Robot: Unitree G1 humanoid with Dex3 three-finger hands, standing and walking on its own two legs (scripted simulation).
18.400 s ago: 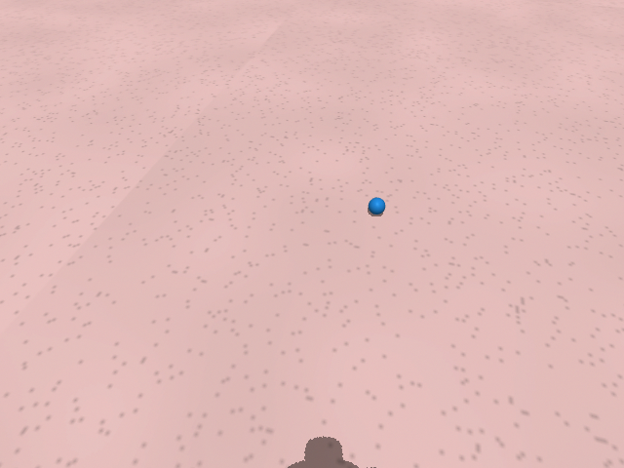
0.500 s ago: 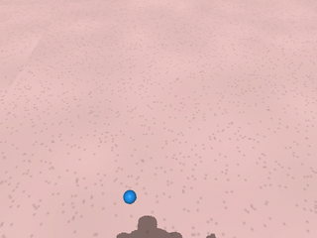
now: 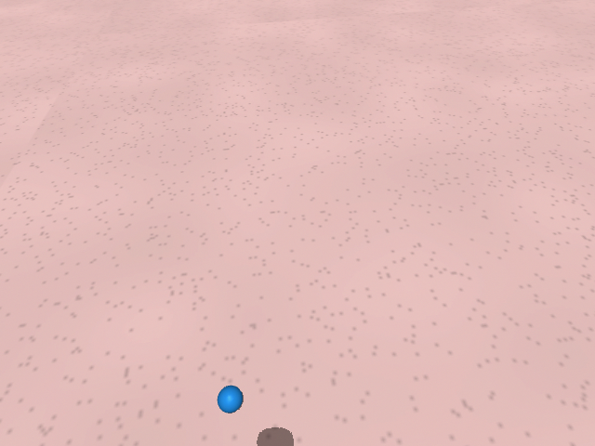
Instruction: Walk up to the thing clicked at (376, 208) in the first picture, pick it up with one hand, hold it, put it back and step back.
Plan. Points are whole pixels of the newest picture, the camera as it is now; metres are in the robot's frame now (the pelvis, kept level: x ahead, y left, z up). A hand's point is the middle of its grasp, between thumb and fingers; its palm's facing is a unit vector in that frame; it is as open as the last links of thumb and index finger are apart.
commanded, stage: walk up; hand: left
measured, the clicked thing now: (230, 399) +0.44 +0.23 -0.73
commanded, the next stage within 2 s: stand in 1.18 s
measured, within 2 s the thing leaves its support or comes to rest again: neither
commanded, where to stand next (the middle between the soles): +0.08 +0.00 m, yaw +0 degrees
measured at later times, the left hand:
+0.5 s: hand out of the picture +0.16 +0.29 -0.17, palm faces +0.03 -0.92 -0.38, open 7.4 cm
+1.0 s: hand out of the picture +0.08 +0.28 -0.15, palm faces -0.01 -0.94 -0.34, open 7.4 cm
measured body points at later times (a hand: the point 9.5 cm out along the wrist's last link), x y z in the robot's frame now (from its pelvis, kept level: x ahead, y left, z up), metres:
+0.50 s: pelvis +0.04 +0.02 -0.02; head +0.10 +0.03 +0.42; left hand +0.16 +0.34 -0.14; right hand +0.12 -0.29 -0.14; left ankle +0.07 +0.14 -0.74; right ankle +0.07 -0.11 -0.72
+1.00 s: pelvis +0.02 +0.03 +0.00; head +0.02 +0.02 +0.45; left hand +0.08 +0.33 -0.13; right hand +0.11 -0.27 -0.13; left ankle +0.07 +0.14 -0.74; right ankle +0.00 -0.10 -0.74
